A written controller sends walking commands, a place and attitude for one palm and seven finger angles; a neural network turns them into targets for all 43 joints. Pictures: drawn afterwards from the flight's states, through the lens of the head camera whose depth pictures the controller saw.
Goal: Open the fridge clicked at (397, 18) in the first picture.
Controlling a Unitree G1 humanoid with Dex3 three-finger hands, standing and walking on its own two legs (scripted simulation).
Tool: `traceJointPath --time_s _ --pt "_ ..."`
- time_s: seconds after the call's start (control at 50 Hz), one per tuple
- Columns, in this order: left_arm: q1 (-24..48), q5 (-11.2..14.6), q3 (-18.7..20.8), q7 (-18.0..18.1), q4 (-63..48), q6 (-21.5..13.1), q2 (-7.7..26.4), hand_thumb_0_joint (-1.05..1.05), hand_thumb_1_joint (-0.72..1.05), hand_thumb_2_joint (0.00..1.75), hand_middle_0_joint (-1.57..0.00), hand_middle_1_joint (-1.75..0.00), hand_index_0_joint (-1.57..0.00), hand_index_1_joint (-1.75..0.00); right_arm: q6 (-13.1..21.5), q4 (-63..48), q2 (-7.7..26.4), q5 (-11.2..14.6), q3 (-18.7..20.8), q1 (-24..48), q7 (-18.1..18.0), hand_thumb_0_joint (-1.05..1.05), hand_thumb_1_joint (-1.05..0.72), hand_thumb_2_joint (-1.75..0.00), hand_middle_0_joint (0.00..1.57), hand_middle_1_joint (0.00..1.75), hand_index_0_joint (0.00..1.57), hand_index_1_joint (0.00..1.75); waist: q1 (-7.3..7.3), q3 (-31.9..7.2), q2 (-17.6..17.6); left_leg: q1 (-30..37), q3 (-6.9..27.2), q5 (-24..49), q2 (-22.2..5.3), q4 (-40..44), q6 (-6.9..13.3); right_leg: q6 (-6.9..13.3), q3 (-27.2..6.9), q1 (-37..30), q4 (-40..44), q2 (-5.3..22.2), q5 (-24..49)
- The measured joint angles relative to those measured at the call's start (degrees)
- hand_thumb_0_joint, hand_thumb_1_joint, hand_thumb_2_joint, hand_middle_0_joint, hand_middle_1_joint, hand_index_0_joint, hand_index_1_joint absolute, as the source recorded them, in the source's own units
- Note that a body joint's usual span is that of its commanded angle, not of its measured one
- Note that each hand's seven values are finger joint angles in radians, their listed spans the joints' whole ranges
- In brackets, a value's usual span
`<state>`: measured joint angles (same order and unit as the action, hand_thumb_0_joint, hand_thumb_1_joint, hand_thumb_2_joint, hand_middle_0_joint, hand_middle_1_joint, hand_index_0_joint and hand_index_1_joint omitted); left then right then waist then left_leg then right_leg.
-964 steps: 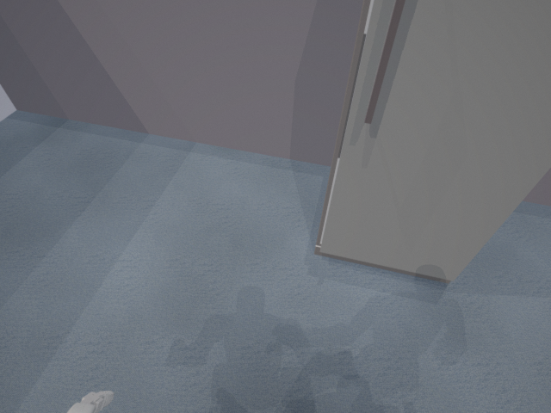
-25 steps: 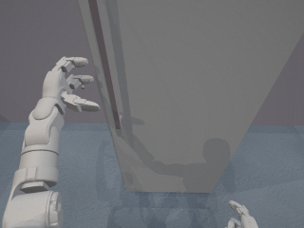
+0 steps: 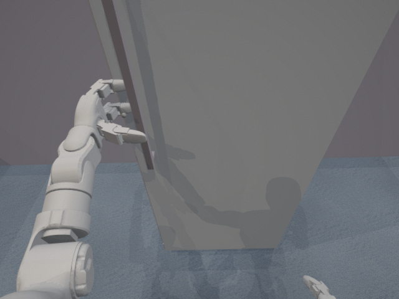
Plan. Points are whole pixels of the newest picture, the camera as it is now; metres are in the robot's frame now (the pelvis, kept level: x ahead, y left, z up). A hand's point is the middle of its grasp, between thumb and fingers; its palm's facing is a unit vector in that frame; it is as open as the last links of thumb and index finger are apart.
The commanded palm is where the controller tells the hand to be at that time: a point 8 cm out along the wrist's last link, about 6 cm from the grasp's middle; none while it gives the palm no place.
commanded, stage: feel for the door with the fingertips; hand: left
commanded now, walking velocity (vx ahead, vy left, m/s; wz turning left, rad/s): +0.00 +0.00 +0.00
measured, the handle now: (133, 86) +0.46 +0.15 +0.22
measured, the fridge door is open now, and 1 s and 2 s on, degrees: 0 0 0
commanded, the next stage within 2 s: slide the fingers in behind the handle in 0.28 s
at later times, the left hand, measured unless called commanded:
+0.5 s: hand (118, 113) +0.42 +0.18 +0.19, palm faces +0.07 -1.00 +0.00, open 13.5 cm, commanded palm +0.39 +0.23 +0.19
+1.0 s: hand (130, 120) +0.40 +0.15 +0.19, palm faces +0.06 -1.00 +0.00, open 14.0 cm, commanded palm +0.37 +0.20 +0.19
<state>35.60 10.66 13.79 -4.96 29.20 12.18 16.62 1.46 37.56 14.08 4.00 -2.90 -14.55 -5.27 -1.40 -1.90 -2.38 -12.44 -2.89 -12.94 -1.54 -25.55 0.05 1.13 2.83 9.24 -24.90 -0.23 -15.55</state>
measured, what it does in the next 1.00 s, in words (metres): stands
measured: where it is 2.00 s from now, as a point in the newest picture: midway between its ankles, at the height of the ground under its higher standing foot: outside the picture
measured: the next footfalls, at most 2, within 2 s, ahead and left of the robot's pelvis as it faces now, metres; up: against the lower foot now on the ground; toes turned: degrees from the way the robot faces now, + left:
none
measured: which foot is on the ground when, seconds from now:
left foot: down 0.00-1.00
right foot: down 0.00-1.00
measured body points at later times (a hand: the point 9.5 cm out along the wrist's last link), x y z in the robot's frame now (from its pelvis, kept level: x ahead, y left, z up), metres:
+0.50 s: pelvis -0.01 +0.00 +0.00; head +0.00 -0.01 +0.45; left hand +0.41 +0.23 +0.19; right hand +0.12 -0.25 -0.11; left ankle +0.01 +0.12 -0.74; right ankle -0.03 -0.10 -0.74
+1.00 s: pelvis +0.00 +0.00 +0.00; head -0.02 -0.01 +0.45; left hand +0.39 +0.20 +0.19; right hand +0.15 -0.24 -0.10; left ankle +0.01 +0.12 -0.74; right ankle -0.03 -0.10 -0.74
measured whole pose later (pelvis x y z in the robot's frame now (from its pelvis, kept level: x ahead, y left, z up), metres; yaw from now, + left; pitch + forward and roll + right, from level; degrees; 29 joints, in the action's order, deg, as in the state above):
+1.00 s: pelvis +0.00 +0.00 +0.00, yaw +0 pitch -1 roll +0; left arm 33.1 9.7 10.3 -2.1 24.9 10.7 12.8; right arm 2.3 37.3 13.7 4.1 -2.6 -13.5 -4.7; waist -0.3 -1.6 -2.0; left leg -11.7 -2.7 -12.8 -1.3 -25.6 0.2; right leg 1.0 2.9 8.3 -24.8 -0.1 -15.4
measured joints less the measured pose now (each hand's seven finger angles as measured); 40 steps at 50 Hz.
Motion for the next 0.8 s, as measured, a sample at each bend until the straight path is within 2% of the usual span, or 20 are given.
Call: traceJointPath --time_s 0.1,0.26,0.4,0.54,0.7,0.8 --pt "-0.8 0.2 0.5 -0.7 -0.7 -2.3 0.0 -0.02 -0.50 0.30 -0.30 -1.20 -0.31 -1.20 0.2 0.3 0.5 0.1 0.5 -0.9 0.1 0.01 -0.91 -0.90 0.20 0.30 0.20 0.30 0.37 0.1 0.2 0.1 0.1 0.0 -0.1 0.1 -0.1 0.1 0.1 -0.1 0.1 -0.1 0.0" --pt "1.2 -0.1 0.3 -1.7 2.4 -2.3 1.5 -0.02 -0.50 0.30 -0.30 -1.21 -0.31 -1.20 0.5 0.8 1.1 0.3 0.9 -0.7 -0.3 0.01 -0.91 -0.90 0.20 0.30 0.20 0.30 0.23 0.5 0.4 -0.8 0.7 0.0 -0.2 -0.5 -0.3 0.3 0.7 0.3 -0.1 -0.3 -0.1" --pt "4.2 0.1 -0.4 -2.5 6.6 -4.2 1.9 -0.02 -0.50 0.30 -0.35 -1.24 -0.35 -1.24 1.2 1.3 1.3 0.3 1.0 -0.6 -0.5 0.01 -0.91 -0.90 0.20 0.30 0.20 0.30 0.43 0.6 0.4 -2.0 1.4 0.0 0.0 -1.3 -0.2 0.2 1.4 1.2 -0.7 -0.1 -0.2" --pt "6.5 -0.1 -1.0 -2.0 10.0 -6.2 1.4 -0.02 -0.50 0.30 -0.37 -1.26 -0.37 -1.26 1.8 1.9 0.9 0.2 0.9 -1.0 -0.1 0.01 -0.91 -0.90 0.20 0.30 0.20 0.30 0.78 0.5 0.2 -3.3 1.8 0.1 0.3 -1.9 0.0 0.1 1.7 2.4 -1.3 0.2 -0.2" --pt "3.2 0.5 -1.6 -2.1 6.6 -7.1 -0.2 -0.02 -0.50 0.30 -0.33 -1.23 -0.33 -1.22 2.1 1.3 0.4 0.4 0.5 -1.6 0.4 0.01 -0.91 -0.90 0.20 0.30 0.20 0.30 0.54 -0.2 -0.1 -2.2 0.8 -0.1 0.3 -1.6 0.3 -0.2 0.8 1.7 -1.2 0.3 -0.2" --pt "0.1 0.4 -2.2 -0.9 1.8 -5.9 -2.5 -0.02 -0.50 0.30 -0.31 -1.21 -0.31 -1.21 1.9 0.7 0.2 0.3 0.6 -1.3 0.8 0.01 -0.91 -0.90 0.20 0.30 0.20 0.30 0.60 -0.4 -0.2 -0.9 0.1 -0.3 0.3 -1.1 0.4 -0.3 0.0 0.8 -0.9 0.3 -0.2"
